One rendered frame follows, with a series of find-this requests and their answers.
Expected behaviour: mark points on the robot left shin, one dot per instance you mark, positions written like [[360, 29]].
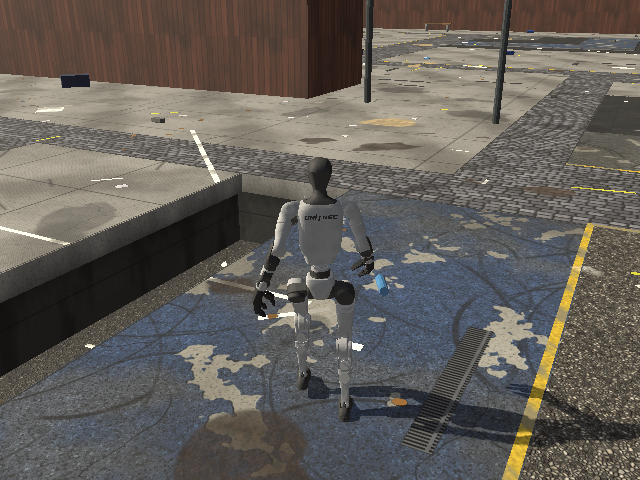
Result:
[[301, 346]]

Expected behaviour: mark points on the left robot hand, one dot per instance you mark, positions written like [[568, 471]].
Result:
[[257, 301]]

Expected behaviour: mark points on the left robot foot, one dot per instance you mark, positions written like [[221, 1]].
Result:
[[302, 382]]

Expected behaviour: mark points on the right robot forearm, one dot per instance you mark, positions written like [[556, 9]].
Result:
[[367, 256]]

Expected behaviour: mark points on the left robot upper arm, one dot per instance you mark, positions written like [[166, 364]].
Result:
[[288, 211]]

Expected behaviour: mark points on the right robot hand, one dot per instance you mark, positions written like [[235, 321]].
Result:
[[367, 270]]

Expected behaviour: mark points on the left robot forearm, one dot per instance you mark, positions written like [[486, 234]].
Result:
[[268, 270]]

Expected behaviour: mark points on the right robot upper arm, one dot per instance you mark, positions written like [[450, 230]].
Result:
[[351, 210]]

